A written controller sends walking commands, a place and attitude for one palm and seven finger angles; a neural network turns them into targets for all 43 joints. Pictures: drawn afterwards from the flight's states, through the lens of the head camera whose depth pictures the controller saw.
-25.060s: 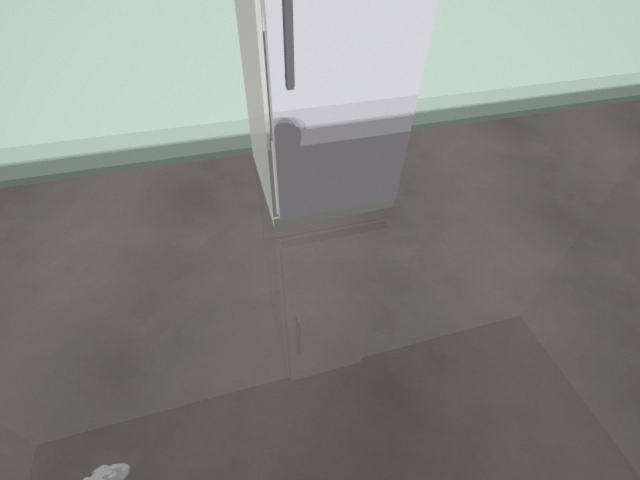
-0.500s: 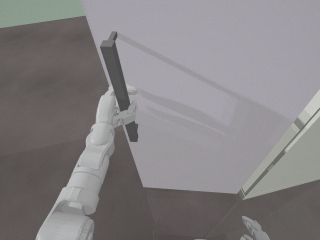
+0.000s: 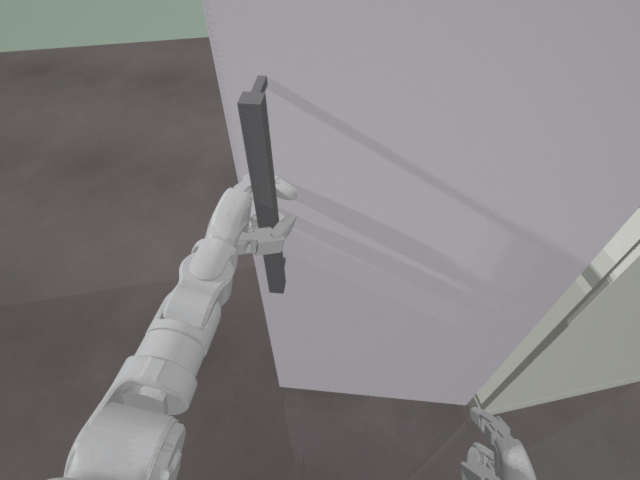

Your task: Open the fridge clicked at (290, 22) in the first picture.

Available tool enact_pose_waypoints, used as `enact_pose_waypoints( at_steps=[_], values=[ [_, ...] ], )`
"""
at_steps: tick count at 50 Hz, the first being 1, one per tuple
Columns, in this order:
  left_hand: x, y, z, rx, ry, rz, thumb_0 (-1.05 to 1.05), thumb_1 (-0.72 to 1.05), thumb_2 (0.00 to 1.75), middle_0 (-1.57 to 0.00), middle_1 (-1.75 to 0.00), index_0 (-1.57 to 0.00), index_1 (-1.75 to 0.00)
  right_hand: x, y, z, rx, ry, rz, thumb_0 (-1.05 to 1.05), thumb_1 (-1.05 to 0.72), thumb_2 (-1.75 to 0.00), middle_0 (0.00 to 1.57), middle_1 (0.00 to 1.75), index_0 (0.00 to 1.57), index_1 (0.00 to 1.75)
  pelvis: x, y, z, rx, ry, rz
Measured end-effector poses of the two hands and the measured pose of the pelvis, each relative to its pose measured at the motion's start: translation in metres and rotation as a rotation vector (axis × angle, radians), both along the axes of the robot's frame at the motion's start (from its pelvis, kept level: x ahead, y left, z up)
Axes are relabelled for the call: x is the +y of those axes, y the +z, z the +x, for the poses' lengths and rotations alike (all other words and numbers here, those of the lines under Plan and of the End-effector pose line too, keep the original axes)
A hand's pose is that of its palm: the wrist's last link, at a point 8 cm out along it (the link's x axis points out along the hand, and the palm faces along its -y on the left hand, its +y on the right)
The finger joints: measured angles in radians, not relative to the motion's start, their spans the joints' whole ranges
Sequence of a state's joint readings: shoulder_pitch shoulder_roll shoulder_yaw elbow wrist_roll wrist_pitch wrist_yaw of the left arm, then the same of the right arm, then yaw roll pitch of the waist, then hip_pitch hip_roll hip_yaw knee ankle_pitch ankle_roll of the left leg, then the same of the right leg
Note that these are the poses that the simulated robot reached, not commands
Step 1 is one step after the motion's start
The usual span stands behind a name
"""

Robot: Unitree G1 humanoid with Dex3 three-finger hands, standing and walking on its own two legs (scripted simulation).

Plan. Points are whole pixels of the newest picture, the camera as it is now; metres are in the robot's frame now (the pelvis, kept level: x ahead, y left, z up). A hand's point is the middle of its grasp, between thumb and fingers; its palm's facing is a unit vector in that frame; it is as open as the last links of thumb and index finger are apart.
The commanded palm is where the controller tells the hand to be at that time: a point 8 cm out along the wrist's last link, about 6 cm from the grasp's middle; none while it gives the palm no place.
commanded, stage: loosen the grip on the handle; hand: left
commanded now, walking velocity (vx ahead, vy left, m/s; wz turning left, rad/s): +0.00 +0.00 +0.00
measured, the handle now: (270, 204) +0.44 +0.09 +0.11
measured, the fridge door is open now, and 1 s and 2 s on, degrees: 73 71 71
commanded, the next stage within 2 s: slip the hand off the handle in 0.50 s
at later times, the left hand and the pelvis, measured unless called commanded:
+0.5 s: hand (271, 244) +0.39 +0.09 +0.08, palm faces -0.09 -0.99 -0.14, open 14.0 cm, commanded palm +0.37 +0.14 +0.09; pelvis +0.00 +0.00 +0.00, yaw -2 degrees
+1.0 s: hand (220, 241) +0.39 +0.16 +0.08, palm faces -0.05 -0.99 -0.15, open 14.7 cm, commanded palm +0.37 +0.20 +0.08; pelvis +0.04 +0.02 -0.01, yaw -1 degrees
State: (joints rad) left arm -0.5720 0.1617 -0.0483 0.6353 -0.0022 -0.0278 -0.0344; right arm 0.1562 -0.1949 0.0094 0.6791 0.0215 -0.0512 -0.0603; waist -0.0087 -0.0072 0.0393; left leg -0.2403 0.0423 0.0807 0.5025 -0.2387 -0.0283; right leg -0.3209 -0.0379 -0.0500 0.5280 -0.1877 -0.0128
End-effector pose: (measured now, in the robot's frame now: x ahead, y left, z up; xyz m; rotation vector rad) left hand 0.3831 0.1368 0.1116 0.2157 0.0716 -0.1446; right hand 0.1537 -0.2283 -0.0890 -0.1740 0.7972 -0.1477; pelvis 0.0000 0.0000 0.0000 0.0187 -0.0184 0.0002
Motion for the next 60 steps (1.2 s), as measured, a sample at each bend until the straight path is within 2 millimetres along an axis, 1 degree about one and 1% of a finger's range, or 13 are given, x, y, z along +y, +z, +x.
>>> enact_pose_waypoints(
  at_steps=[5,10,13,16,20,24,33,37,41,45,50,56,60],
  values=[
    [0.003,-0.002,-0.003,0.001,0.076,-0.153,-0.02,0.4,0.7,-0.38,-1.33,-0.44,-1.38,-0.018,0.004,-0.04,-0.007,-0.019,-0.01,0.01,-0.9,-0.9,0.21,0.3,0.2,0.3,0.0,-0.001,-0.005,0.018,-0.015,0.006],
    [-0.002,-0.004,-0.015,-0.094,0.093,-0.09,-0.01,0.07,0.51,-0.35,-1.32,-0.33,-1.33,-0.033,-0.006,-0.076,0.035,-0.063,-0.01,0.01,-0.9,-0.9,0.21,0.3,0.2,0.3,0.0,-0.004,-0.006,0.025,-0.026,0.01],
    [-0.002,-0.006,-0.021,-0.127,0.084,-0.07,0.0,-0.15,0.4,-0.36,-1.32,-0.31,-1.32,-0.036,-0.01,-0.089,0.073,-0.076,-0.014,0.02,-0.91,-0.9,0.21,0.3,0.2,0.3,-0.001,-0.004,-0.007,0.029,-0.031,0.012],
    [-0.002,-0.012,-0.021,-0.111,0.063,-0.052,0.0,-0.31,0.32,-0.36,-1.31,-0.31,-1.31,-0.036,-0.01,-0.093,0.09,-0.081,-0.02,0.02,-0.91,-0.9,0.2,0.3,0.2,0.3,-0.001,-0.004,-0.007,0.031,-0.036,0.009],
    [0.004,-0.022,-0.013,-0.063,0.056,-0.031,0.0,-0.44,0.25,-0.34,-1.28,-0.31,-1.27,-0.033,-0.007,-0.086,0.075,-0.089,-0.03,0.02,-0.91,-0.9,0.2,0.3,0.2,0.3,0.0,-0.004,-0.005,0.039,-0.045,0.006],
    [0.007,-0.022,-0.011,-0.063,0.043,-0.063,-0.01,-0.5,0.22,-0.32,-1.23,-0.33,-1.23,-0.026,-0.004,-0.067,0.033,-0.079,-0.031,0.02,-0.91,-0.9,0.2,0.3,0.2,0.3,0.003,-0.003,0.001,0.045,-0.044,-0.001],
    [0.009,-0.025,-0.002,-0.075,0.045,-0.088,-0.01,-0.54,0.2,-0.31,-1.2,-0.32,-1.19,-0.005,0.001,-0.016,-0.033,-0.008,-0.016,0.02,-0.91,-0.9,0.21,0.3,0.2,0.3,0.012,-0.005,0.019,0.07,-0.032,-0.007],
    [0.024,-0.032,0.002,-0.06,0.081,-0.083,-0.01,-0.55,0.2,-0.3,-1.18,-0.31,-1.18,0.002,0.003,-0.004,-0.033,0.003,-0.01,0.02,-0.9,-0.9,0.21,0.3,0.2,0.3,0.014,-0.006,0.025,0.08,-0.036,-0.007],
    [0.051,-0.036,0.0,-0.048,0.123,-0.056,-0.01,-0.55,0.2,-0.28,-1.17,-0.29,-1.17,0.005,0.003,0.003,-0.027,0.0,-0.009,0.01,-0.9,-0.9,0.21,0.3,0.2,0.3,0.017,-0.006,0.032,0.083,-0.036,-0.012],
    [0.071,-0.031,-0.004,-0.067,0.122,-0.05,-0.01,-0.55,0.2,-0.26,-1.16,-0.27,-1.16,0.007,-0.001,0.007,-0.012,0.004,-0.015,0.01,-0.9,-0.9,0.21,0.3,0.2,0.3,0.02,-0.007,0.037,0.083,-0.027,-0.02],
    [0.077,-0.026,-0.006,-0.085,0.084,-0.066,-0.01,-0.55,0.2,-0.25,-1.15,-0.26,-1.15,0.01,-0.004,0.011,0.004,0.012,-0.021,0.02,-0.9,-0.9,0.21,0.3,0.2,0.3,0.024,-0.008,0.041,0.085,-0.014,-0.026],
    [0.077,-0.039,-0.003,-0.028,0.073,-0.064,-0.01,-0.55,0.2,-0.25,-1.15,-0.25,-1.15,0.011,-0.004,0.012,0.005,0.008,-0.024,0.02,-0.9,-0.9,0.21,0.3,0.2,0.3,0.025,-0.01,0.04,0.091,-0.014,-0.025],
    [0.09,-0.04,-0.002,-0.03,0.101,-0.061,-0.01,-0.55,0.2,-0.25,-1.15,-0.25,-1.15,0.01,-0.003,0.01,0.004,-0.003,-0.031,0.02,-0.9,-0.9,0.21,0.3,0.2,0.3,0.024,-0.01,0.04,0.093,-0.023,-0.023]
  ],
)
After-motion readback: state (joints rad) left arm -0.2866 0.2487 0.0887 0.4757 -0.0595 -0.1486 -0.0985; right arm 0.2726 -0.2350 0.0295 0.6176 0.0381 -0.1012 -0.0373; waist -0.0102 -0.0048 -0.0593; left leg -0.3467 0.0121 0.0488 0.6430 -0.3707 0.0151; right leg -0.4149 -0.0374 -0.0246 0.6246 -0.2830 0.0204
